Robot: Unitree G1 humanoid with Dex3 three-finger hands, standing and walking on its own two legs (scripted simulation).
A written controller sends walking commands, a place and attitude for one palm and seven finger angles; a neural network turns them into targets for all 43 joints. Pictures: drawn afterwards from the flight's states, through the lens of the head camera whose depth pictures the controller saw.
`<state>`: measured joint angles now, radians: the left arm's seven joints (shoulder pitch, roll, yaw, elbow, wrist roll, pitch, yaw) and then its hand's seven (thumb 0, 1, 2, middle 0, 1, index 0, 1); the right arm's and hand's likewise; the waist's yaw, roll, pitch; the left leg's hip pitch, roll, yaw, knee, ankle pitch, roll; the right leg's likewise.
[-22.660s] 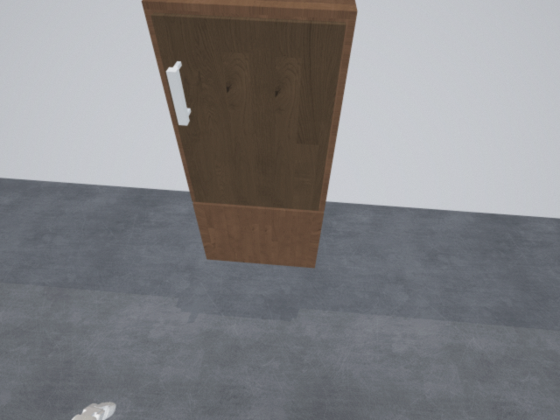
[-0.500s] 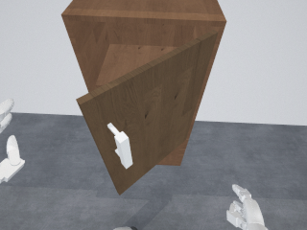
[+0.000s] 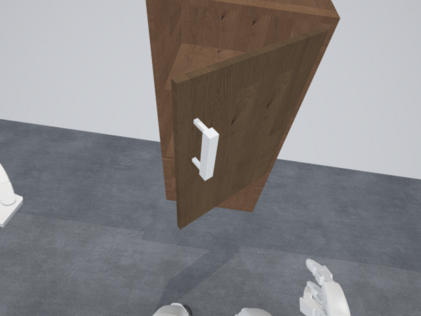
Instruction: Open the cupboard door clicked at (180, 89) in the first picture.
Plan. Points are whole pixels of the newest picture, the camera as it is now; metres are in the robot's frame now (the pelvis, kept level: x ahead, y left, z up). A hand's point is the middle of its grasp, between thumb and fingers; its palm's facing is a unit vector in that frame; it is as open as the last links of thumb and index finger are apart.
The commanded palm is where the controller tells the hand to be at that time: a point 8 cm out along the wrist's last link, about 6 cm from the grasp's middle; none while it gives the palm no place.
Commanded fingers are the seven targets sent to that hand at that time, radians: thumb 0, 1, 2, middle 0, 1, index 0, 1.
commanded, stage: stop stepping back and stand still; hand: left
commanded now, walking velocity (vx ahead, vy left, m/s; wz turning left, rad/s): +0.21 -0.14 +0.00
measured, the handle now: (202, 150) +0.44 +0.06 +0.05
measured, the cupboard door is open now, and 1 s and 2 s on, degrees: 44 44 44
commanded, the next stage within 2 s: let the arm hang, fingers relaxed in 1.02 s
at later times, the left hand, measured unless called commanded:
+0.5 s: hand (18, 244) +0.17 +0.26 +0.15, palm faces +0.43 -0.84 -0.32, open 7.4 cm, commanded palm +0.10 +0.29 +0.18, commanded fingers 0.00 0.90 0.90 -0.20 -0.30 -0.20 -0.30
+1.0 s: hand (50, 254) +0.16 +0.22 +0.15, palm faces +0.34 -0.85 -0.41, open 7.4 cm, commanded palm +0.10 +0.27 +0.18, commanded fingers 0.00 0.90 0.90 -0.20 -0.30 -0.20 -0.30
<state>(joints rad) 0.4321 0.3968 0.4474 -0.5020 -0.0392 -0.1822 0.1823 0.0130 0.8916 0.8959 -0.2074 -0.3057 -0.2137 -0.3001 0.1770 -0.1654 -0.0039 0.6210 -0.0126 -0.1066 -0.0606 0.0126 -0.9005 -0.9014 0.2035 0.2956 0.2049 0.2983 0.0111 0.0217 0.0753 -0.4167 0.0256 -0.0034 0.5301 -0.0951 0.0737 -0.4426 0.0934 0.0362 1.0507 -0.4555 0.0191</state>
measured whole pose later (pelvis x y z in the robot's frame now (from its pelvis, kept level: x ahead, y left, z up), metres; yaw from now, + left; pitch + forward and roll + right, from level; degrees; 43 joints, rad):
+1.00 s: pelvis -0.07 -0.02 +0.01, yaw -6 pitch -2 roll +0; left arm 0.50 0.35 0.36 -0.44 -0.03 -0.16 0.16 0.01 0.89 0.90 -0.21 -0.31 -0.21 -0.30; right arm 0.19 -0.22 -0.01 0.64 0.00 -0.11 -0.07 0.01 -0.90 -0.90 0.20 0.30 0.20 0.30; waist 0.01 -0.01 0.05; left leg -0.20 0.03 0.02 0.49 -0.25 -0.01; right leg -0.16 0.04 -0.06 0.47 -0.28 -0.05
